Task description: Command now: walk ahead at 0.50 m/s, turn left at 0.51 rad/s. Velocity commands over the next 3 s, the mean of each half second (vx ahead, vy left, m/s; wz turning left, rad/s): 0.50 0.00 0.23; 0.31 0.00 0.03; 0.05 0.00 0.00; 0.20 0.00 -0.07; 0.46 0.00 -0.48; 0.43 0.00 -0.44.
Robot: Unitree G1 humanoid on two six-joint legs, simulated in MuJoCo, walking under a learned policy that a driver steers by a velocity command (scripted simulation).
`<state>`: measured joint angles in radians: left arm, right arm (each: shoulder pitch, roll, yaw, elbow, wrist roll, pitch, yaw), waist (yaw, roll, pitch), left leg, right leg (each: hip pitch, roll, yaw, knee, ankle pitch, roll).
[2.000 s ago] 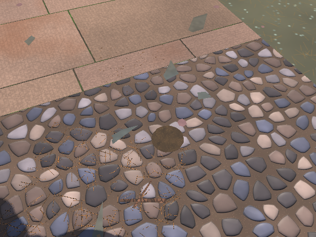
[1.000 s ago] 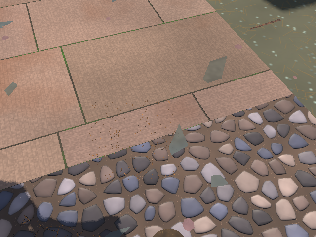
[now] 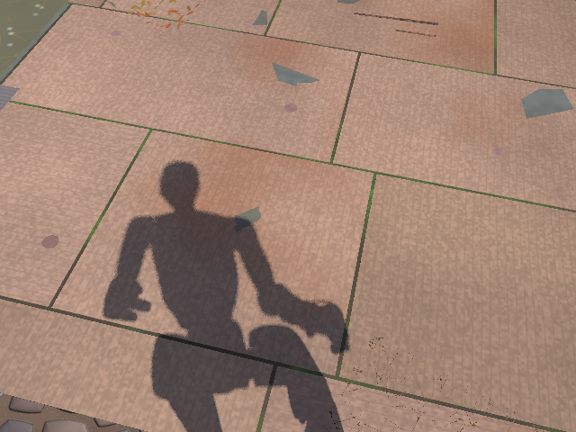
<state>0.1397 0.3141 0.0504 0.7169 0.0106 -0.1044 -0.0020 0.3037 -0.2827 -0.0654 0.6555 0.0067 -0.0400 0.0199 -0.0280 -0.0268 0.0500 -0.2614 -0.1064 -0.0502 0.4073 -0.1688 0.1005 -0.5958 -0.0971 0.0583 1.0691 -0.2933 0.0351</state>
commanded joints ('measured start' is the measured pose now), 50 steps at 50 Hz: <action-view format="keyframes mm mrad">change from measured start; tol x32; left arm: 1 12 67 17 -48 9 6 2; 50 226 25 -4 117 -2 125 40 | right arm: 1 -42 -155 -41 -64 1 -25 -23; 50 -244 -77 4 51 -39 -12 -6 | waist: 1 35 72 -75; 16 95 -235 -411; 35 109 -50 -18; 42 -28 211 -504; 50 80 161 -188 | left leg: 1 42 245 -227 -182 292 187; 14 219 238 -210 132 508 55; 18 -518 84 -128 912 -324 -71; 36 -258 130 32 104 229 -79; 41 620 545 -410 137 1010 250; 50 -79 303 -100 -126 315 132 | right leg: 1 -41 -6 -9 -140 144 35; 14 318 90 -59 -611 269 -114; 17 966 -282 702 -752 -119 -342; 23 476 -121 255 -875 194 -270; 38 573 -76 27 -648 704 -149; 40 332 45 -33 -253 372 -61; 41 95 146 -10 54 -381 0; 50 346 28 -25 -289 -77 40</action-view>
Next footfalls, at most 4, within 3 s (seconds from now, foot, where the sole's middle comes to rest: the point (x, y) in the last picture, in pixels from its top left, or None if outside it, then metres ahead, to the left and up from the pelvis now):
0.28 right None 0.35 -0.14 -0.78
0.78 left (233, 363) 0.61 0.12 -0.78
1.12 right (337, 367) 0.60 -0.13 -0.78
2.30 right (323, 244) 0.96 -0.12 -0.78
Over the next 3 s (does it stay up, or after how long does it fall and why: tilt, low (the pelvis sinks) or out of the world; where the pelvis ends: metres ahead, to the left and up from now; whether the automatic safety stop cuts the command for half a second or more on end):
stays up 1.17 -0.07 0.00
